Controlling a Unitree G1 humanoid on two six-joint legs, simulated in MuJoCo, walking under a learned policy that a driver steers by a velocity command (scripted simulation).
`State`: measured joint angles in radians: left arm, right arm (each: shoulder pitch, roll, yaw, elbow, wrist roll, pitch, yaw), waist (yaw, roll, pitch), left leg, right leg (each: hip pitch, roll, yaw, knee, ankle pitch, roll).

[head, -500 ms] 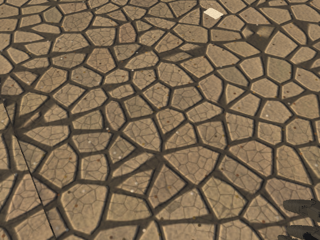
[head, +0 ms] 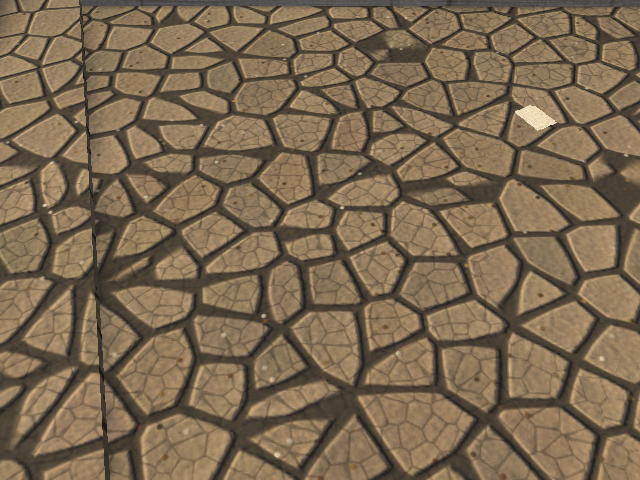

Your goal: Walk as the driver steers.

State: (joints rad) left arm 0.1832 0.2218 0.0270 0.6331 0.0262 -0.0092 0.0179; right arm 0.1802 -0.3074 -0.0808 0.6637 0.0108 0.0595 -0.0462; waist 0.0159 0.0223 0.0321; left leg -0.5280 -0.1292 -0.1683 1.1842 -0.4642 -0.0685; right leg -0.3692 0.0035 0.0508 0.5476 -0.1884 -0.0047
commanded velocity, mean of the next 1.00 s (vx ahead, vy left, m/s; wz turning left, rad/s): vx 0.35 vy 0.00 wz -0.35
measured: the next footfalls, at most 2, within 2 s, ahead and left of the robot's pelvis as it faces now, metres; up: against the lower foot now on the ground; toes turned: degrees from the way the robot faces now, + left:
left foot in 0.22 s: +0.00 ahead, +0.11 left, +0.00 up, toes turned +1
right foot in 0.58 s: +0.35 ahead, -0.15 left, +0.00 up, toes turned -6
